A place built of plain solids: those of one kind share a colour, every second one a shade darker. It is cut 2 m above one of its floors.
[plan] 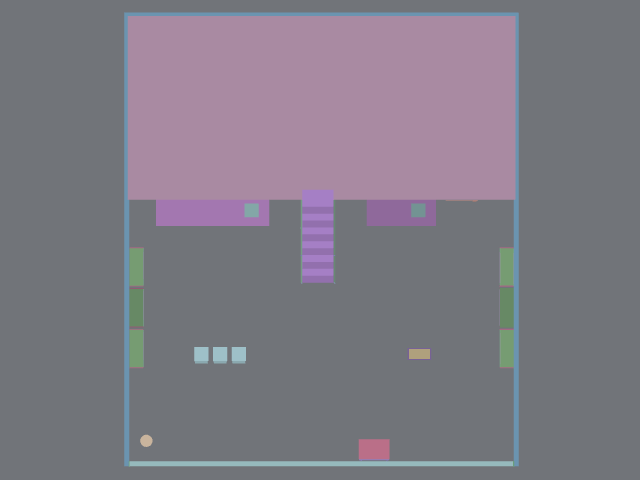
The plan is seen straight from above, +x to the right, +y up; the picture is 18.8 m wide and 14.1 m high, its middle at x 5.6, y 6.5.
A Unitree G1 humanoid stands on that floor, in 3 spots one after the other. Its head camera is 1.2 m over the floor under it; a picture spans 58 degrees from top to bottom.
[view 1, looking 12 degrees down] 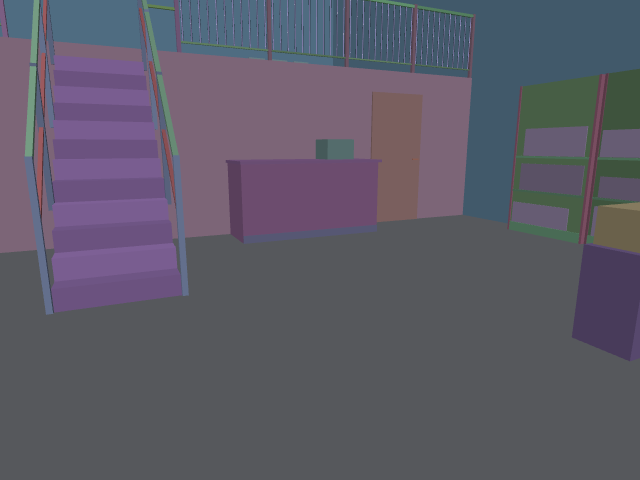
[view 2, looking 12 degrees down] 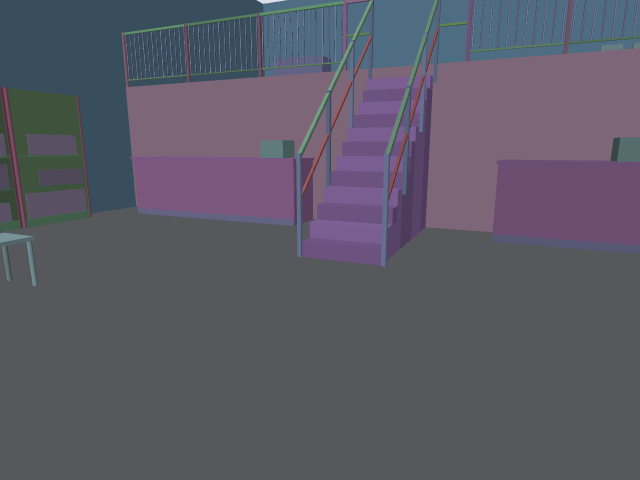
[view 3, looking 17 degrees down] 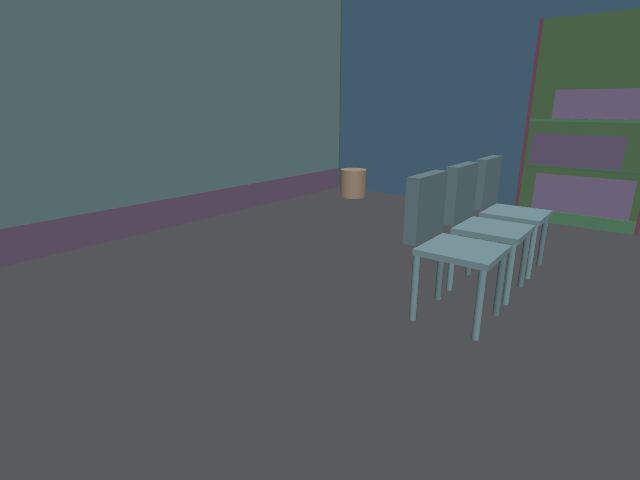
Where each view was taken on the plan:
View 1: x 5.59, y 1.65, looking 65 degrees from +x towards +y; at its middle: ground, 5.77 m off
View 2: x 7.19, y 1.00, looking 114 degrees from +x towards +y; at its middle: stair_step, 4.90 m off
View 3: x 5.54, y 3.94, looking -142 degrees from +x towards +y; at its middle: ground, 4.10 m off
